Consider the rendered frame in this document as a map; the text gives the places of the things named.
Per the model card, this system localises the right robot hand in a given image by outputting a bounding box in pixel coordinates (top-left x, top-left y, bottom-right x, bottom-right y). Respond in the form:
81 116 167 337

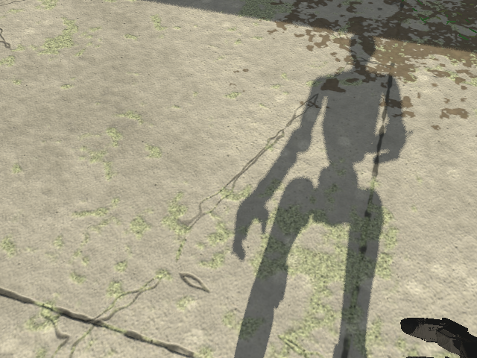
400 318 477 358

